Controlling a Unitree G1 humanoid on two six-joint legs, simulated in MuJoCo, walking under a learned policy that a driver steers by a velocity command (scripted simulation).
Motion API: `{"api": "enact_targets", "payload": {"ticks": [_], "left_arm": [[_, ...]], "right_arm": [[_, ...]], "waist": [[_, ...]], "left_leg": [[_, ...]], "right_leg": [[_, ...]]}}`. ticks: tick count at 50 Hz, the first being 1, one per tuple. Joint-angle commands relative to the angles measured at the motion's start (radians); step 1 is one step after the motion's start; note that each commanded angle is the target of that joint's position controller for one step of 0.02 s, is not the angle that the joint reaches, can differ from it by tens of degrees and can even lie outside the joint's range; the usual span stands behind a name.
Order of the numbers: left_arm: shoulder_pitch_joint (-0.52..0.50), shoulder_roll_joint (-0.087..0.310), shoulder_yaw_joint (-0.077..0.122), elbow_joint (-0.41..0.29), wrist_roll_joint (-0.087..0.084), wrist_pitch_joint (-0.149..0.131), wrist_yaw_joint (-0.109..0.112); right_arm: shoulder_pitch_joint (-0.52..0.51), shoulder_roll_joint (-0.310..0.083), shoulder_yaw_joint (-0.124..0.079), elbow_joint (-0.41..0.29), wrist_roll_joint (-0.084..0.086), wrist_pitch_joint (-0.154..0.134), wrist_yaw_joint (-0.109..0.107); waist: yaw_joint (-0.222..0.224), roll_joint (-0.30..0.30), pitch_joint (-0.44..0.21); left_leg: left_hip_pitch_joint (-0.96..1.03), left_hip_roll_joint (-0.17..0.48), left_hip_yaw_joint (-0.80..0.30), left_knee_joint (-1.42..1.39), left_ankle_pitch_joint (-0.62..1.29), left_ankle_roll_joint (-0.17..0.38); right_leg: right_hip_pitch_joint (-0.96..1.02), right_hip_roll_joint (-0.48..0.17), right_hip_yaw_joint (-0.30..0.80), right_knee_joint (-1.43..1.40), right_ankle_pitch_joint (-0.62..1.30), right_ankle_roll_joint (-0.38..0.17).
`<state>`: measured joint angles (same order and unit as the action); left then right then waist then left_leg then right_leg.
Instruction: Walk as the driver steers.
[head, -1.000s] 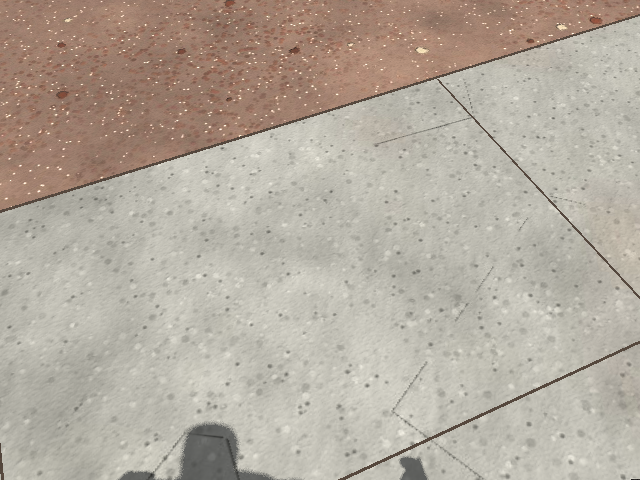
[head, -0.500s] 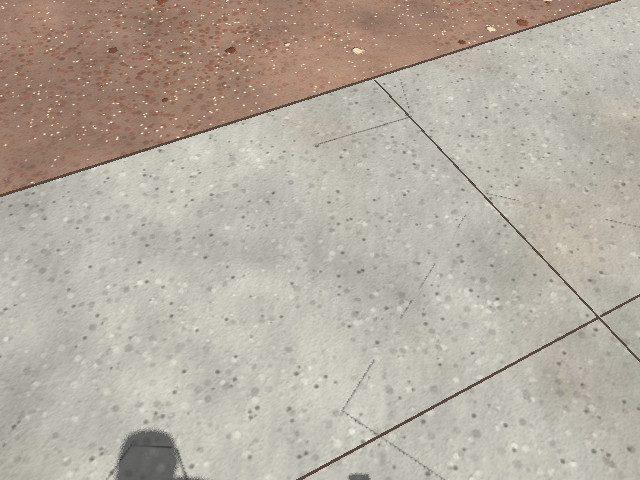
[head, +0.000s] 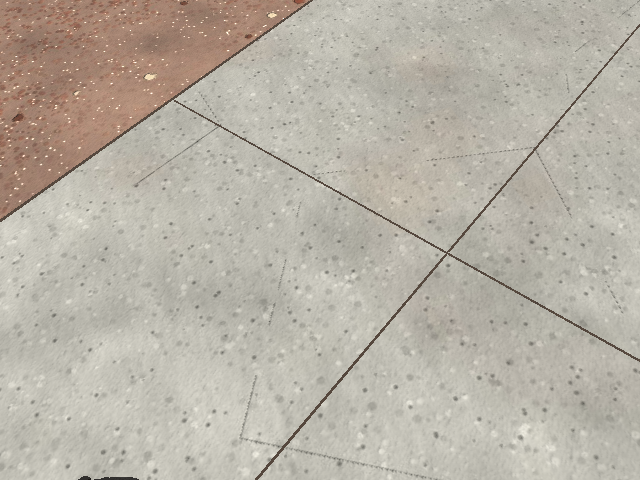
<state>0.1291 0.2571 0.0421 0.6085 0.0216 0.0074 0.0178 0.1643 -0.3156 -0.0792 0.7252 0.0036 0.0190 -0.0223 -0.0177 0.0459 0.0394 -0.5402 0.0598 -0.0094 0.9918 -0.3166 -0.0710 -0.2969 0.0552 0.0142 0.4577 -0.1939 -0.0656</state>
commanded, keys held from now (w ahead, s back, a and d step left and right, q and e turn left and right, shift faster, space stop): q+shift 0.08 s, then w+q+shift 0.50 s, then w+e+shift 0.42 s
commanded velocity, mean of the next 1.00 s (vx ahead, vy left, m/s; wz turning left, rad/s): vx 0.69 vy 0.00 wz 0.33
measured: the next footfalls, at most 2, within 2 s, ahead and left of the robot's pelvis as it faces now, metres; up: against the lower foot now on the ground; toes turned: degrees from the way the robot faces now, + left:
left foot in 0.44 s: +0.12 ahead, +0.22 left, +0.00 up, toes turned +25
right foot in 0.88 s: +0.60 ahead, +0.34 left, +0.00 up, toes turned +24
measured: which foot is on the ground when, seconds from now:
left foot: up 0.00-0.42, down 0.44-0.90, up 0.92-1.00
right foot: down 0.00-0.42, up 0.44-0.86, down 0.88-1.00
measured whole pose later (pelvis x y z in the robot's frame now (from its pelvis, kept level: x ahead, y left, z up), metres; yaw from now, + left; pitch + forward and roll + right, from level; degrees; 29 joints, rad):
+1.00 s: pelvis +0.50 +0.32 -0.03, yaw +21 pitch +0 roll -2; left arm 0.33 0.33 0.06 0.83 0.01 -0.03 -0.03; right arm 0.25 -0.27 0.00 0.78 -0.05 -0.10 0.01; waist 0.04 0.01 0.05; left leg -0.29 -0.05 -0.05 1.36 -0.28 0.04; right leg -0.39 0.19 -0.06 0.59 -0.20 -0.17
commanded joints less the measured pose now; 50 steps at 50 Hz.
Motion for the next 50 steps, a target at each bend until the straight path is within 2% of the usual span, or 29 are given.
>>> {"api": "enact_targets", "payload": {"ticks": [1,3,4,6,8,11,15,16,17,19,21,22,23,24,26,28,30,34,36,38,41,43,44,45,46,47,48,49,50], "left_arm": [[-0.018,0.13,0.029,-0.034,0.019,-0.02,0.004],[-0.005,0.187,0.049,-0.022,0.013,-0.009,0.006],[0.002,0.19,0.053,-0.015,0.007,-0.005,0.009],[0.072,0.215,0.067,0.004,-0.017,-0.011,0.011],[0.093,0.207,0.07,0.018,-0.029,-0.033,0.013],[0.089,0.186,0.074,0.027,-0.033,-0.068,0.009],[0.071,0.204,0.09,0.036,-0.033,-0.087,-0.011],[0.107,0.197,0.078,0.051,0.042,-0.079,-0.025],[0.094,0.205,0.082,0.054,0.043,-0.076,-0.032],[0.091,0.225,0.083,0.061,0.031,-0.065,-0.034],[0.067,0.215,0.075,0.06,0.023,-0.056,-0.035],[0.012,0.168,0.056,0.034,0.036,-0.053,-0.039],[-0.074,0.025,0.012,-0.056,0.046,-0.059,-0.048],[-0.147,0.091,0.016,-0.107,0.061,-0.073,-0.05],[-0.071,0.162,0.024,-0.064,0.053,-0.096,-0.058],[0.018,0.179,0.024,-0.013,0.059,-0.081,-0.062],[0.009,0.165,0.016,-0.005,0.05,-0.05,-0.068],[-0.116,0.113,-0.01,-0.019,0.02,-0.047,-0.08],[-0.192,0.09,-0.023,-0.038,0.008,-0.05,-0.087],[-0.217,0.083,-0.029,-0.044,0.001,-0.054,-0.09],[-0.097,0.127,-0.016,0.004,-0.011,-0.053,-0.076],[0.235,0.19,0.013,0.107,-0.016,-0.046,-0.061],[0.457,0.217,0.032,0.175,-0.011,-0.044,-0.049],[0.543,0.302,0.068,0.203,-0.001,-0.035,-0.031],[0.412,0.327,0.073,0.193,0.001,-0.028,-0.037],[0.307,0.278,0.075,0.16,-0.008,-0.035,-0.044],[0.301,0.227,0.066,0.17,-0.014,-0.04,-0.043],[0.297,0.185,0.057,0.184,-0.011,-0.046,-0.04],[0.282,0.16,0.044,0.199,-0.01,-0.054,-0.034]], "right_arm": [[-0.017,-0.054,0.003,-0.066,0.009,0.002,0.005],[-0.04,-0.11,-0.012,-0.093,0.019,0.006,0.005],[-0.041,-0.114,-0.015,-0.101,0.021,0.006,0.005],[-0.035,-0.099,-0.01,-0.114,0.029,0.003,0.013],[-0.051,-0.087,-0.01,-0.127,0.034,-0.008,0.023],[-0.046,-0.053,-0.006,-0.127,0.035,-0.032,0.039],[-0.043,-0.026,0.006,-0.135,0.041,-0.04,0.057],[-0.059,-0.053,0.001,-0.147,-0.053,-0.007,0.1],[-0.07,-0.057,-0.004,-0.151,-0.053,0.004,0.119],[-0.052,-0.064,-0.004,-0.15,-0.038,0.009,0.13],[0.152,-0.088,-0.018,-0.073,-0.039,-0.001,0.11],[0.435,-0.161,-0.045,0.018,-0.04,-0.01,0.085],[0.433,-0.277,-0.051,-0.004,-0.027,-0.02,0.066],[0.337,-0.292,-0.053,-0.069,-0.022,-0.022,0.055],[0.279,-0.228,-0.038,-0.067,-0.026,-0.025,0.04],[0.211,-0.184,-0.019,-0.081,-0.018,-0.045,0.035],[0.212,-0.15,-0.006,-0.063,-0.013,-0.07,0.037],[0.285,-0.126,0.002,-0.003,-0.004,-0.106,0.046],[0.321,-0.12,0.008,0.028,-0.003,-0.118,0.044],[0.319,-0.125,0.013,0.057,-0.011,-0.128,0.037],[0.302,-0.177,0.005,0.083,-0.039,-0.126,0.014],[0.236,-0.209,-0.009,0.073,-0.077,-0.099,-0.006],[0.171,-0.22,-0.012,0.061,-0.076,-0.086,-0.01],[0.158,-0.122,0.014,0.025,-0.059,-0.098,0.003],[0.23,-0.031,0.039,-0.018,-0.037,-0.126,0.036],[0.151,-0.079,0.051,-0.043,-0.046,-0.144,0.032],[0.092,-0.107,0.053,-0.053,-0.049,-0.157,0.035],[0.056,-0.101,0.062,-0.062,-0.057,-0.159,0.035],[0.023,-0.088,0.067,-0.08,-0.075,-0.145,0.034]], "waist": [[0.039,-0.188,-0.108],[0.062,-0.186,-0.048],[0.067,-0.172,-0.033],[0.095,-0.17,-0.051],[0.095,-0.154,-0.028],[0.08,-0.117,-0.032],[0.065,-0.118,-0.041],[0.063,-0.124,-0.065],[0.066,-0.18,-0.056],[0.047,-0.191,-0.031],[-0.07,-0.078,-0.068],[-0.211,0.133,-0.133],[-0.175,0.385,-0.064],[-0.178,0.225,-0.057],[-0.086,0.04,-0.016],[-0.013,0.027,0.002],[0.007,0.025,0.036],[-0.034,0.007,0.078],[-0.062,0.015,0.093],[-0.05,0.02,0.108],[0.027,0.065,-0.011],[0.185,0.102,-0.174],[0.305,0.058,-0.232],[0.29,-0.135,-0.258],[0.118,-0.399,-0.28],[0.127,-0.22,-0.217],[0.106,-0.074,-0.148],[0.073,0.024,-0.076],[0.033,0.045,-0.014]], "left_leg": [[0.145,0.026,-0.008,-0.123,0.022,0.003],[0.072,0.018,0.003,-0.112,-0.045,0.011],[0.032,0.024,-0.002,-0.101,-0.074,0.014],[-0.093,0.044,-0.003,-0.061,-0.099,0.036],[-0.216,0.067,-0.029,-0.034,-0.104,0.066],[-0.259,0.092,-0.031,-0.058,-0.074,0.095],[-0.16,0.103,0.018,-0.136,-0.039,0.105],[-0.032,0.04,0.093,-0.229,-0.036,0.108],[0.05,0.018,0.143,-0.264,-0.025,0.114],[0.156,-0.011,0.195,-0.307,-0.011,0.139],[0.423,-0.096,0.219,-0.362,-0.045,0.179],[0.658,-0.052,0.046,-0.452,-0.22,0.231],[0.719,0.182,-0.529,-0.691,-0.514,0.317],[0.705,0.262,-0.797,-0.864,-0.548,0.382],[0.617,0.232,-0.603,-0.788,-0.366,0.364],[0.476,0.122,-0.454,-0.819,-0.263,0.335],[0.428,0.074,-0.362,-0.867,-0.131,0.335],[0.489,0.025,-0.178,-0.899,0.268,0.285],[0.527,0.043,-0.122,-0.945,0.428,0.26],[0.571,0.076,-0.054,-0.989,0.572,0.23],[0.708,0.114,0.045,-0.82,1.273,0.172],[0.722,0.134,0.078,-0.423,1.542,0.147],[0.587,0.103,0.113,-0.075,1.463,0.139],[0.231,-0.03,0.1,0.391,0.804,0.117],[-0.171,-0.225,-0.014,0.638,-0.104,0.075],[-0.246,-0.152,-0.133,0.634,-0.02,0.108],[-0.222,-0.089,-0.148,0.555,0.041,0.117],[-0.169,-0.046,-0.13,0.441,0.058,0.121],[-0.124,-0.022,-0.122,0.378,0.04,0.105]], "right_leg": [[0.024,-0.258,0.108,-0.165,0.103,-0.156],[0.051,-0.31,0.158,-0.184,0.023,-0.184],[0.08,-0.336,0.18,-0.184,0.023,-0.194],[0.194,-0.405,0.283,-0.257,-0.312,-0.201],[0.28,-0.446,0.353,-0.309,-0.491,-0.184],[0.353,-0.435,0.261,-0.334,-0.424,-0.141],[0.306,-0.399,0.08,-0.344,-0.327,-0.107],[0.249,-0.367,-0.036,-0.334,-0.366,-0.064],[0.189,-0.342,-0.091,-0.327,-0.387,-0.04],[0.121,-0.351,-0.141,-0.272,-0.42,-0.019],[-0.008,-0.297,-0.245,0.031,-0.213,0.003],[-0.19,-0.221,-0.314,0.504,-0.03,0.03],[-0.623,-0.065,-0.194,0.819,-0.423,0.081],[-0.772,-0.062,0.008,0.905,-0.343,0.093],[-0.709,-0.155,0.032,0.822,-0.148,0.089],[-0.549,-0.181,0.023,0.711,-0.075,0.111],[-0.517,-0.17,-0.013,0.642,0.007,0.127],[-0.495,-0.141,-0.094,0.389,0.187,0.093],[-0.452,-0.125,-0.138,0.27,0.245,0.049],[-0.38,-0.108,-0.149,0.166,0.283,-0.008],[-0.187,0.026,-0.186,0.167,0.179,-0.071],[0.08,0.096,-0.188,0.215,0.06,-0.101],[0.304,0.075,-0.149,0.15,0.014,-0.125],[0.54,-0.085,0.151,0.154,-0.284,-0.214],[0.659,-0.292,0.82,-0.103,-0.418,-0.378],[0.59,-0.297,0.901,-0.205,-0.436,-0.373],[0.462,-0.288,0.787,-0.222,-0.408,-0.341],[0.311,-0.249,0.69,-0.245,-0.322,-0.3],[0.18,-0.193,0.59,-0.256,-0.226,-0.268]]}}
